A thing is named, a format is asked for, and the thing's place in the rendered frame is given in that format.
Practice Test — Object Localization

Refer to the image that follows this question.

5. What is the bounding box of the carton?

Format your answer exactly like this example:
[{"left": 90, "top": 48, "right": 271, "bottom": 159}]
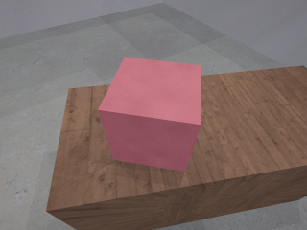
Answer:
[{"left": 98, "top": 57, "right": 201, "bottom": 172}]

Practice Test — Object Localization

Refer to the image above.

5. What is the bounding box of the pedestal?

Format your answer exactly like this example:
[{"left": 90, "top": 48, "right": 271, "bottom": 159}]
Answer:
[{"left": 46, "top": 65, "right": 307, "bottom": 230}]

